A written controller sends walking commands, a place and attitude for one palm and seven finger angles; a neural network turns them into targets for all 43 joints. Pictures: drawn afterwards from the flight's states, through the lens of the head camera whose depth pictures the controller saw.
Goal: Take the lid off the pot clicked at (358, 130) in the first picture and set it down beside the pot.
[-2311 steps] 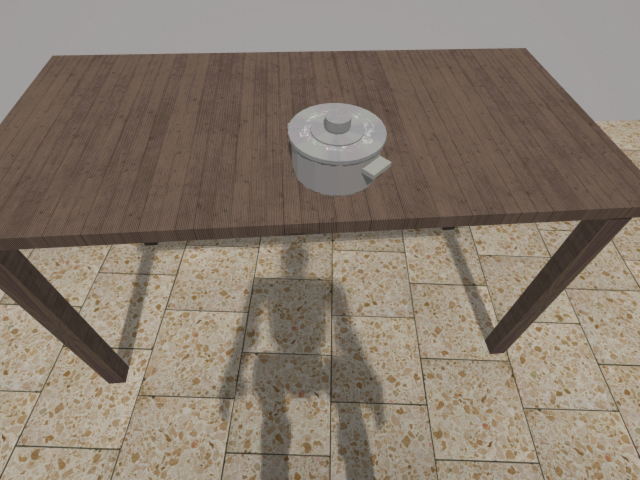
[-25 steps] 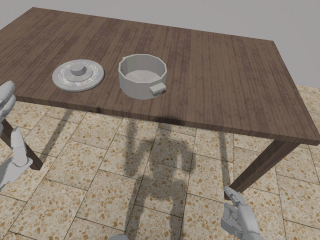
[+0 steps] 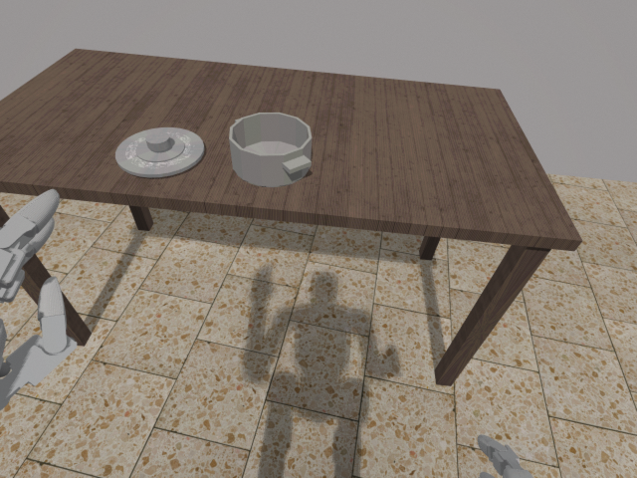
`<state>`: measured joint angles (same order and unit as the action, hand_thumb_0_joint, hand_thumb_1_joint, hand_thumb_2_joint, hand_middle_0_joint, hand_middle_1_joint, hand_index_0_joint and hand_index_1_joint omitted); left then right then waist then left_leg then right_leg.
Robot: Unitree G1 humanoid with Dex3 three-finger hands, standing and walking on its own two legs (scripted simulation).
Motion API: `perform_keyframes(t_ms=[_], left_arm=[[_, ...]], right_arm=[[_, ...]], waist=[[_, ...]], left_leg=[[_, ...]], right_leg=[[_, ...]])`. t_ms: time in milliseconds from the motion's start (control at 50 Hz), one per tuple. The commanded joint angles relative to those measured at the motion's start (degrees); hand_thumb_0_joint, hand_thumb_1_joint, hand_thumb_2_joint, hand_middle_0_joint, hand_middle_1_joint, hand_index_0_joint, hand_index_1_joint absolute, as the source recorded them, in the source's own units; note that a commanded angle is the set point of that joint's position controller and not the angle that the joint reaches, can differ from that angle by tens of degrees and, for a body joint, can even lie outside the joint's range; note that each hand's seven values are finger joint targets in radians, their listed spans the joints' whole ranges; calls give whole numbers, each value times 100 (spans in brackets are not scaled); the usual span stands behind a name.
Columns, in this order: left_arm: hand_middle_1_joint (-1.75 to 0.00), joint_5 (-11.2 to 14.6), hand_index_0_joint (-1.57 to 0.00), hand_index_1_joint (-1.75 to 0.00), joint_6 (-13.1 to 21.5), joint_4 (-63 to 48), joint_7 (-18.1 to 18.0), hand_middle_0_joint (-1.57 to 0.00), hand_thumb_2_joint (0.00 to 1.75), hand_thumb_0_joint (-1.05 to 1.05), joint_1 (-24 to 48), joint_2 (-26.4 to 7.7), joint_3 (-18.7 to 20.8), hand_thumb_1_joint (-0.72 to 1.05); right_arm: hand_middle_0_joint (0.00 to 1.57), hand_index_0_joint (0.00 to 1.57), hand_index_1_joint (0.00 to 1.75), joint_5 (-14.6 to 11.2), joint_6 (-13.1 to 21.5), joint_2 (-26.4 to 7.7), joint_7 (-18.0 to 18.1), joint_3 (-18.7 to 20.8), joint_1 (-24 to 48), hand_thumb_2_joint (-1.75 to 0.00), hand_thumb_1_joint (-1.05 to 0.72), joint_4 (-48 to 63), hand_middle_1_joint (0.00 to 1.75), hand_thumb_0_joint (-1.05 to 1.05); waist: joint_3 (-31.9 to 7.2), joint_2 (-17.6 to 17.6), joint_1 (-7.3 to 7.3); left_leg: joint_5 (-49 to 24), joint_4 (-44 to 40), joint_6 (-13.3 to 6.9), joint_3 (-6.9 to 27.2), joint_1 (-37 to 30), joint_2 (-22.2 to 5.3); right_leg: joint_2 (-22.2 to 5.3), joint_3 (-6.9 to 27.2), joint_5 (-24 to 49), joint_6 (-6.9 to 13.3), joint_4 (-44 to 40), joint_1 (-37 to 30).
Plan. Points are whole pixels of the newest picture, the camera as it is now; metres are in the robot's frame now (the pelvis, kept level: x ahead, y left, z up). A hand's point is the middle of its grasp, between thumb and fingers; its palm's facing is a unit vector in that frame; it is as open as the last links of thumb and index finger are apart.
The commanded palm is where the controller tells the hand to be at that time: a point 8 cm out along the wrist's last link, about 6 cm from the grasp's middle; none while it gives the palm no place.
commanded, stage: stop stepping back and stand still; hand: left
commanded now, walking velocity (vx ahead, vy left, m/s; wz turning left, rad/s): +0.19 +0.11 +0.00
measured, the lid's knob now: (158, 141) +0.75 +0.38 +0.01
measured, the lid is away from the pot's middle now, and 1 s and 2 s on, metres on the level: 0.24 0.24 0.24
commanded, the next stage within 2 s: let the arm hang, fingers relaxed in 0.70 s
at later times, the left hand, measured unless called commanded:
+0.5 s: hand (29, 362) +0.17 +0.25 +0.17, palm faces +0.40 -0.81 -0.42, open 7.4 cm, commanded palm none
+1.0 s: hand out of the picture +0.05 +0.16 -0.17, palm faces +0.13 -0.97 -0.21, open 7.1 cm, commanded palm none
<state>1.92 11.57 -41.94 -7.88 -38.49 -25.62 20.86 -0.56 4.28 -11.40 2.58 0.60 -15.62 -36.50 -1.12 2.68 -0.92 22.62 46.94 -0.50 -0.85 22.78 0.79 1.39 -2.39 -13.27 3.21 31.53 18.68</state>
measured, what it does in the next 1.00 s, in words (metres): steps on the spot: left foot, then right foot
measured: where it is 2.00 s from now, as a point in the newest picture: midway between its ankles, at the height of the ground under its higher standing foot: outside the picture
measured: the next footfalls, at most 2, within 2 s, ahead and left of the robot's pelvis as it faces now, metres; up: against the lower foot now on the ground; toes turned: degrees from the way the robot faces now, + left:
left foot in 0.10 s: +0.00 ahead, +0.07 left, +0.00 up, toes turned +7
right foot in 0.32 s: +0.02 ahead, -0.09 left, +0.00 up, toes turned +2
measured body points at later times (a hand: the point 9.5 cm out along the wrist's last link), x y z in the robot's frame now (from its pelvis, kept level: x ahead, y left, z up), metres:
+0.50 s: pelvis -0.01 +0.01 +0.00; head -0.01 +0.02 +0.45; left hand +0.15 +0.29 +0.20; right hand +0.16 -0.22 -0.08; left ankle -0.03 +0.10 -0.73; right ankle -0.02 -0.09 -0.73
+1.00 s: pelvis +0.02 -0.03 +0.00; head +0.05 -0.01 +0.45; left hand +0.04 +0.21 -0.16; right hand +0.00 -0.26 -0.14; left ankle -0.04 +0.07 -0.73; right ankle +0.06 -0.13 -0.73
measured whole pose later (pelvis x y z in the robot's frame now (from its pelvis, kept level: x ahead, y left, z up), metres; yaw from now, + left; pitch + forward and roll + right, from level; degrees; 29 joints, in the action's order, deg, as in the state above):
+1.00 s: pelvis +0.02 -0.03 +0.00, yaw +6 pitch +1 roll -1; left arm -0.7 -1.9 52.6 -1.5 -14.4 -11.4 2.9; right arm 0.9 -0.9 -7.7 1.2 2.8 -22.2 -57.5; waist 3.3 1.3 -1.3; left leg 21.2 32.8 -1.1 -0.5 13.1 -0.5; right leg 3.0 -1.1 -12.8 2.4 30.3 18.9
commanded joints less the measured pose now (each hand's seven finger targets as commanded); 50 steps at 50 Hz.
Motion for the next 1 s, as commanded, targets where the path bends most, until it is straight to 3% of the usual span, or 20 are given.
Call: perform_keyframes(t_ms=[0, 60, 120, 160, 260, 320, 360, 420, 440, 460, 500, 520, 580, 700, 720, 760, 800, 860, 960, 980], left_arm=[[-30, 83, -20, -30, 191, 555, -228, -20, 90, 0, 553, -507, 540, 90], [-30, 77, -20, -30, 330, 443, -234, -20, 90, 0, 764, -417, 401, 90], [-30, -13, -20, -30, 443, -333, -166, -20, 90, 0, 809, -698, 567, 90], [-30, -74, -20, -30, 339, -735, -125, -20, 90, 0, 814, -840, 670, 90], [-30, -37, -20, -30, 191, -606, -198, -20, 90, 0, 677, -787, 585, 90], [-30, 30, -20, -30, 312, -336, -178, -20, 90, 0, 1101, -810, 672, 90], [-30, 28, -20, -30, 320, -168, -181, -20, 90, 0, 1033, -736, 636, 90], [-30, 59, -20, -30, 336, -175, -161, -20, 90, 0, 605, -613, 643, 90], [-30, 71, -20, -30, 356, -245, -143, -20, 90, 0, 547, -514, 571, 90], [-30, -396, -20, -30, -383, 4517, 533, -20, 90, 0, 1149, 675, -1707, 90], [-30, -490, -20, -30, -1072, 4553, 679, -20, 90, 0, 1496, 921, -1365, 90], [-30, -425, -20, -30, -1106, 4580, 643, -20, 90, 0, 1709, 997, -1449, 90], [-30, -372, -20, -30, -1097, 5446, 601, -20, 90, 0, 2437, 988, -1557, 90], [-30, -302, -20, -30, -1240, 7518, 744, -20, 90, 0, 2137, 839, -1677, 90], [-30, -306, -20, -30, -1213, 7828, 732, -20, 90, 0, 1941, 695, -1662, 90], [-30, -325, -20, -30, -1122, 8107, 673, -20, 90, 0, 2055, 190, -1655, 90], [-30, -313, -20, -30, -1139, 8348, 686, -20, 90, 0, 2533, 242, -1698, 90], [-30, -301, -20, -30, -1125, 8646, 566, -20, 90, 0, 2646, 738, -1639, 90], [-30, -198, -20, -30, -1128, 9153, 616, -20, 90, 0, 2367, 1204, -1770, 90], [-30, -211, -20, -30, -1108, 9250, 629, -20, 90, 0, 2369, 1185, -1784, 90]], right_arm=[[20, 20, 30, -87, 203, -646, 190, 187, 682, -90, -90, 1003, 30, 0], [20, 20, 30, -95, 339, -749, 212, 150, 840, -90, -90, 1120, 30, 0], [20, 20, 30, -78, 441, -833, 148, 164, 901, -90, -90, 1231, 30, 0], [20, 20, 30, -13, 544, -711, 122, 95, 1083, -90, -90, 1249, 30, 0], [20, 20, 30, -12, 671, -800, 91, 64, 989, -90, -90, 1086, 30, 0], [20, 20, 30, 6, 576, -761, 150, 179, 809, -90, -90, 997, 30, 0], [20, 20, 30, -53, 488, -685, 111, 228, 724, -90, -90, 938, 30, 0], [20, 20, 30, -25, 348, -608, 115, 154, 795, -90, -90, 1022, 30, 0], [20, 20, 30, -29, 343, -644, 136, 149, 870, -90, -90, 1067, 30, 0], [20, 20, 30, -150, 804, -1122, -406, 547, 462, -90, -90, -250, 30, 0], [20, 20, 30, 78, 162, -1069, -345, 531, -128, -90, -90, -362, 30, 0], [20, 20, 30, 161, 68, -1040, -285, 466, -244, -90, -90, -223, 30, 0], [20, 20, 30, 305, -43, -1004, -172, 433, -284, -90, -90, -149, 30, 0], [20, 20, 30, 197, -198, -805, -94, 339, 413, -90, -90, -630, 30, 0], [20, 20, 30, 146, -224, -712, -119, 319, 353, -90, -90, -733, 30, 0], [20, 20, 30, 44, -323, -342, -156, 283, -154, -90, -90, -872, 30, 0], [20, 20, 30, 49, -411, -255, -189, 317, -594, -90, -90, -1246, 30, 0], [20, 20, 30, 122, -452, -123, -143, 341, -890, -90, -90, -1547, 30, 0], [20, 20, 30, 167, -331, -264, -46, 305, -880, -90, -90, -1816, 30, 0], [20, 20, 30, 150, -311, -209, -16, 289, -822, -90, -90, -1833, 30, 0]], waist=[[131, 779, -189], [224, 106, -145], [-234, -948, -77], [189, -1716, -24], [398, -495, 48], [85, 219, -132], [-40, 396, -108], [-313, 274, -68], [-396, -2, -60], [-307, -515, -472], [-7, -1099, -438], [-210, -724, -422], [-361, 95, -293], [-22, -1107, 353], [43, -848, 437], [240, 485, 187], [262, 49, -140], [45, 508, -194], [82, -1440, 55], [99, -1304, 95]], left_leg=[[232, -738, -157, -121, -941, -102], [610, -2610, -393, 19, -665, -295], [-66, -3010, -887, 1359, -706, -1377], [2184, -3940, -960, 1844, 458, -1602], [35, -2677, -544, 866, 136, -1083], [-242, -1194, -220, 20, 93, -186], [-62, -892, -125, -94, -103, -94], [-922, -2015, -177, -125, -820, -185], [-1555, -2310, -217, -52, -1203, -351], [-2938, -1498, -355, 833, -1674, -954], [-4746, -2319, -887, 1603, -1609, -1514], [-5113, -2309, -1214, 2120, -1712, -1811], [-5846, -2043, -1457, 2041, -2372, -1900], [-2631, -2297, -508, 577, -233, -1015], [-1647, -2045, -342, 410, 213, -680], [526, -878, -32, -148, 201, 150], [429, -377, -101, -98, -781, 67], [-207, -953, -220, 121, -907, -209], [-1234, -2814, -617, 1120, -782, -1181], [-1829, -2810, -610, 1013, -751, -1211]], right_leg=[[-1441, 1389, -2869, 176, -1922, 1253], [-887, 923, -2023, -31, -1117, 167], [48, 30, -682, -569, 822, -162], [18, 148, -1050, -453, 1662, -179], [-113, 172, -507, -297, -542, -922], [-1231, 2177, -365, 385, -1432, -938], [-1566, 2540, -291, 483, -1728, -925], [-1185, 1422, 1058, 234, -1122, -1223], [-908, 1000, 1408, 79, -799, -1206], [-826, 64, 1218, -60, 644, 430], [-126, -11, -1489, -235, 1972, 1325], [-47, 377, -2005, -252, 2761, 1675], [-178, 826, -1829, -298, 3100, 2108], [-155, 380, -155, -268, 611, -992], [-240, 667, 236, -216, 144, -1467], [-1522, 2534, -513, 410, -1504, -871], [-1509, 2346, -1983, 653, -2001, 276], [-1161, 1826, -916, 551, -1597, 10], [-206, 417, 516, 7, -278, -419], [-191, 309, 775, -20, -229, -625]])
